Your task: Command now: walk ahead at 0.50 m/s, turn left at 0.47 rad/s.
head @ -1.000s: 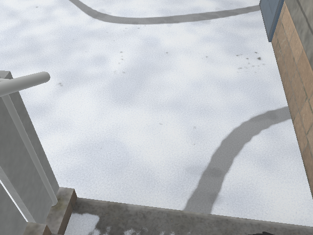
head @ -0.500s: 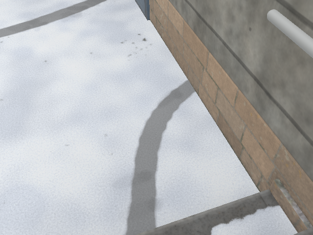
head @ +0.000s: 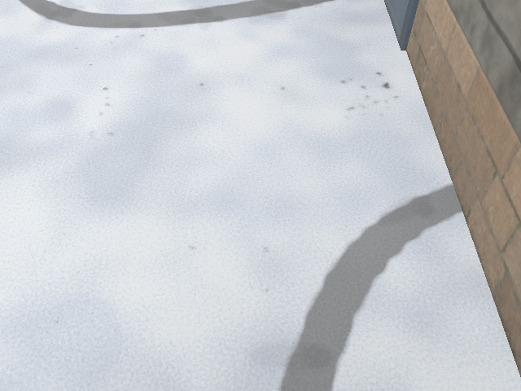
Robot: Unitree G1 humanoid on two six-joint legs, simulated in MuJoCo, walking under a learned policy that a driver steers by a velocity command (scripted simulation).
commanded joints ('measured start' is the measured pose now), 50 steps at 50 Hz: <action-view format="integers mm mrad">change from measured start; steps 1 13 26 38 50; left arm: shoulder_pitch -51 -393 -497 -358 -250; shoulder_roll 108 172 171 239 201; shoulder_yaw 3 90 56 77 87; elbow -46 -353 -387 -263 -429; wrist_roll -19 -97 -49 -93 -140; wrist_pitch -15 -29 71 124 214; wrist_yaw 2 2 -33 44 149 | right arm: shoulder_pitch -72 334 386 -8 -276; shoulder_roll -75 -106 -84 0 56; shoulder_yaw -7 -54 13 0 8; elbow -85 116 -30 -203 -438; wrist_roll -17 30 36 117 93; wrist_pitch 11 -48 -42 105 111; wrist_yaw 0 -36 -69 -212 -148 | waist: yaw -42 -134 -146 -78 -13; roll -73 -86 -34 -81 -244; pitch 211 33 90 -80 -116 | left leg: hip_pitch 136 685 115 -275 -68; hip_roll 14 251 -29 -80 -196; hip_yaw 27 -346 -384 -11 32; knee -88 -193 203 1222 426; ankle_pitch -97 -50 -869 -1033 -593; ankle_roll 4 332 120 -186 -248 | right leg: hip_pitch -234 -866 -292 -168 -209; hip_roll -305 -150 -110 -350 -117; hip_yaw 168 351 331 737 661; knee -138 918 -344 -391 -364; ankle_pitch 375 -115 1040 758 493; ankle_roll -137 2 24 -308 -220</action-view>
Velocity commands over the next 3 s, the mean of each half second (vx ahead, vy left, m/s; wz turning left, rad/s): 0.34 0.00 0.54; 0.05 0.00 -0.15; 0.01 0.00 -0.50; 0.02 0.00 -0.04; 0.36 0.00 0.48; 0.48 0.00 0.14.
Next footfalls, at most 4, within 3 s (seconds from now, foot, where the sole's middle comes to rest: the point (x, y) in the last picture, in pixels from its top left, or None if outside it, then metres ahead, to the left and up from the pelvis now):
0.14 left None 0.23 0.14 -0.89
0.58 right None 0.53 -0.04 -1.06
1.16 left None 0.48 0.19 -1.06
1.80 right None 0.34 -0.15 -0.89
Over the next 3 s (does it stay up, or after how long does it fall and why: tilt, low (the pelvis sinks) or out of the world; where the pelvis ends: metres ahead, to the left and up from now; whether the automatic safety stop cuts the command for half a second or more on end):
stays up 0.85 0.11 -0.29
